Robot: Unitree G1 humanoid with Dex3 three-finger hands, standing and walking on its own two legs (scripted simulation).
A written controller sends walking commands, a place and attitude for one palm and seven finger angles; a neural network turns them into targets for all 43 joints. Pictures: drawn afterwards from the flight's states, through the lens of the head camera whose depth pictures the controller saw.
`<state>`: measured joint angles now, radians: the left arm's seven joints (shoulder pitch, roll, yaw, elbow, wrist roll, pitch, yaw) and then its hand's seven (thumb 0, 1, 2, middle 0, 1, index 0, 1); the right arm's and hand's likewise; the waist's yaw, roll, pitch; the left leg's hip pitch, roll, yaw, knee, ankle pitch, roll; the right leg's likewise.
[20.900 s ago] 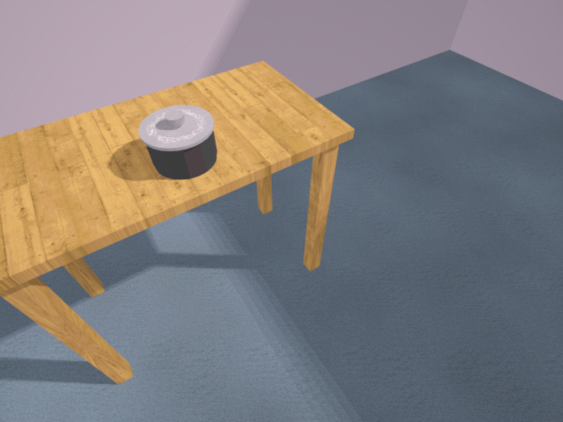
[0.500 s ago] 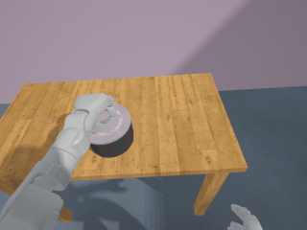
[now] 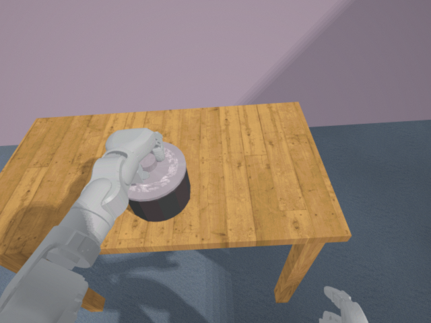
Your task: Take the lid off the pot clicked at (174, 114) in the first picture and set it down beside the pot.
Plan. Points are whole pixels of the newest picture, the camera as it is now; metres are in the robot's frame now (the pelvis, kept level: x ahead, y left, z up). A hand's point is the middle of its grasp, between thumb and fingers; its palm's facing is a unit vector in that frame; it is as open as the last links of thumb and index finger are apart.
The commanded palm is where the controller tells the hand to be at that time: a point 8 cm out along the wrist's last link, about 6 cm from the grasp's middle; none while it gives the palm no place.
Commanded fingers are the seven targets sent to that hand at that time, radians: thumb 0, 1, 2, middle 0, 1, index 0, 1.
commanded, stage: lift the lid straight up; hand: left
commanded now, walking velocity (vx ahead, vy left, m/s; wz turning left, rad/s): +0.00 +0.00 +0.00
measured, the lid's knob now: (146, 162) +0.43 +0.17 +0.05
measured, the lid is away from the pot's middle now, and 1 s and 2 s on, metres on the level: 0.01 0.01 0.03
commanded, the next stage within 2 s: move the lid sideways beside the pot in 1.70 s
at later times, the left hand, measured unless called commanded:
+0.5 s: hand (136, 149) +0.40 +0.17 +0.12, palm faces -0.22 -0.06 -0.97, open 7.2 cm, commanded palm +0.38 +0.17 +0.20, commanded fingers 0.00 0.71 0.93 -1.01 -1.07 -0.91 -1.00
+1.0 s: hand (126, 137) +0.39 +0.17 +0.16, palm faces -0.18 -0.04 -0.98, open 7.2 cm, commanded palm +0.37 +0.17 +0.24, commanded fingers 0.00 0.71 0.93 -1.01 -1.07 -0.91 -1.00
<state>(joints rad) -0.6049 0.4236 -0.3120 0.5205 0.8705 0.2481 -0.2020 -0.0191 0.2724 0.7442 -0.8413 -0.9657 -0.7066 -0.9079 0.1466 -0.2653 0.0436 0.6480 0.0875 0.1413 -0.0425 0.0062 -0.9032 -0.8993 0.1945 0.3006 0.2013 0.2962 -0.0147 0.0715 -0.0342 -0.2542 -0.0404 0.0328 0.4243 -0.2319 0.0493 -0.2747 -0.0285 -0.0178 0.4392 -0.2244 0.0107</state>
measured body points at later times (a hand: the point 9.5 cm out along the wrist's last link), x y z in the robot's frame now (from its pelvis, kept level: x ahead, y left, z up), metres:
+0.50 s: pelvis +0.00 +0.00 +0.00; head +0.01 -0.04 +0.45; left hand +0.41 +0.17 +0.17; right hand +0.19 -0.22 -0.11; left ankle -0.01 +0.09 -0.74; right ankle +0.00 -0.13 -0.74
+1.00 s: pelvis -0.01 -0.01 +0.00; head -0.01 -0.05 +0.45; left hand +0.40 +0.17 +0.22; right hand +0.19 -0.23 -0.11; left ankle -0.01 +0.09 -0.74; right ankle +0.00 -0.13 -0.74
